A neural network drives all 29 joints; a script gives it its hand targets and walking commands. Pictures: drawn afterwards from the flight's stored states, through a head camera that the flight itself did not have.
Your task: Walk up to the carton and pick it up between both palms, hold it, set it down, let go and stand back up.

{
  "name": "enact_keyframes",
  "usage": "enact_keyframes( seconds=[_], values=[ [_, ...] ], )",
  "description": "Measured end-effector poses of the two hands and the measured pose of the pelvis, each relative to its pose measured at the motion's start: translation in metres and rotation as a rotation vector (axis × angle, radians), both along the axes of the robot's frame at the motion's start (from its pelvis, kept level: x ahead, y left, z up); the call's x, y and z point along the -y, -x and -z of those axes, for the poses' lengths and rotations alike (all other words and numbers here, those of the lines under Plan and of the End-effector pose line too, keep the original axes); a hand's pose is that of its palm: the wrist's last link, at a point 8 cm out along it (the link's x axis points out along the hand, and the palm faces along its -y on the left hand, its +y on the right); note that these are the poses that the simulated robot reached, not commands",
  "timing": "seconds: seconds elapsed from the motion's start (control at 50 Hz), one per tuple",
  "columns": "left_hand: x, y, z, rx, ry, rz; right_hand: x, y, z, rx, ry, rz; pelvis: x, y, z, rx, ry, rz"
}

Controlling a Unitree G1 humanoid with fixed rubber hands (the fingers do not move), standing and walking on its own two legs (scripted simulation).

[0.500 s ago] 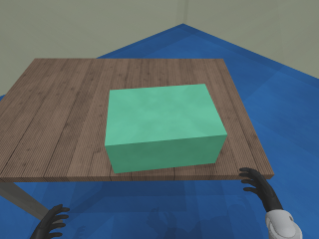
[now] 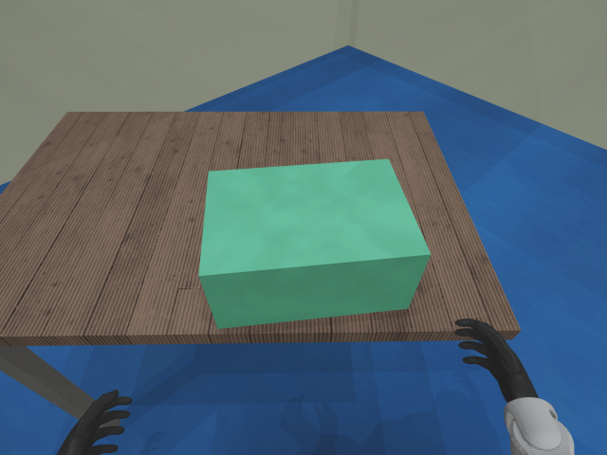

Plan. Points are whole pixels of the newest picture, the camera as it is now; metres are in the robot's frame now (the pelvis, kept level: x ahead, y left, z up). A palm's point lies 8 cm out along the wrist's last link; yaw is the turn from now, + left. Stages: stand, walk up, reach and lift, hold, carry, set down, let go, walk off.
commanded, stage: stand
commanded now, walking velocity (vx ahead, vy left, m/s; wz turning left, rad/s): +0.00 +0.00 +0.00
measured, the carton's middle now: (307, 239) +0.43 +0.03 +0.02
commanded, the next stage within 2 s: none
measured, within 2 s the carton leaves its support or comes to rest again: neither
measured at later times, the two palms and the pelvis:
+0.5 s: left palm out of the picture +0.12 +0.30 -0.06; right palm (526, 454) +0.16 -0.27 -0.08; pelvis +0.00 -0.01 +0.00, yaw +0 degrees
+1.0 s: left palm out of the picture +0.12 +0.30 -0.06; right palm out of the picture +0.14 -0.28 -0.10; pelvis +0.00 -0.02 +0.00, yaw +0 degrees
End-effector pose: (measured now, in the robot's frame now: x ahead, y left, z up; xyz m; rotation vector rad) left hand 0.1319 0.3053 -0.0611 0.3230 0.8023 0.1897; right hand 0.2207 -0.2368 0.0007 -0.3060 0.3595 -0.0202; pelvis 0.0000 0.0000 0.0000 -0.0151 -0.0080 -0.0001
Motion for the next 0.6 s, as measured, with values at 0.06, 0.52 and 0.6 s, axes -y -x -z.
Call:
enact_keyframes(
  seconds=[0.06,0.52,0.6],
  values=[
    [0.0,0.0,0.0,-0.001,-0.001,-0.001,0.0,0.0,0.0,0.0,-0.001,0.0,0.0,0.0,0.0,0.0,-0.001,0.0],
    [0.007,0.007,-0.001,-0.069,-0.034,-0.006,0.035,0.062,0.085,-0.448,-0.001,0.136,0.01,-0.002,-0.001,-0.002,-0.014,0.0],
    [0.008,0.006,-0.002,-0.076,-0.042,-0.011,0.039,0.065,0.091,-0.479,-0.003,0.143,0.013,-0.004,-0.001,-0.005,-0.017,0.0]
  ],
)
